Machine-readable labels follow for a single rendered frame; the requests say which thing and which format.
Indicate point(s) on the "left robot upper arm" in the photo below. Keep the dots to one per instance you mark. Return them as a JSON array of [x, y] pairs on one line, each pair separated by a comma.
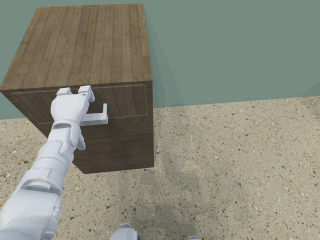
[[31, 215]]

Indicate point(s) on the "handle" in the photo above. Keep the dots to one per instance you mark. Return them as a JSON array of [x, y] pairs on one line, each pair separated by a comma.
[[95, 118]]

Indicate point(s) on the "left robot hand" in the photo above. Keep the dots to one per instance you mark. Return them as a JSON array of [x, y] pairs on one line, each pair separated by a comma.
[[72, 107]]

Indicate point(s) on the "drawer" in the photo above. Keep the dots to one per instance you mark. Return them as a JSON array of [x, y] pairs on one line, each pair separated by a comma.
[[121, 100]]

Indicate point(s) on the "left robot forearm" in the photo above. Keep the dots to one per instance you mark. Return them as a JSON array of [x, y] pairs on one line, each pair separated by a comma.
[[51, 165]]

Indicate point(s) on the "left robot shin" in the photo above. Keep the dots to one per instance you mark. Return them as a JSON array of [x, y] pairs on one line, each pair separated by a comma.
[[125, 225]]

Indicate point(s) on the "cabinet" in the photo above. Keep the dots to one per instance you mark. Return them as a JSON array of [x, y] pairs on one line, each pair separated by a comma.
[[90, 45]]

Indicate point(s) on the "left robot thigh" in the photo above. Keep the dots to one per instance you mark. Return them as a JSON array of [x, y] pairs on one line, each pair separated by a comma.
[[124, 234]]

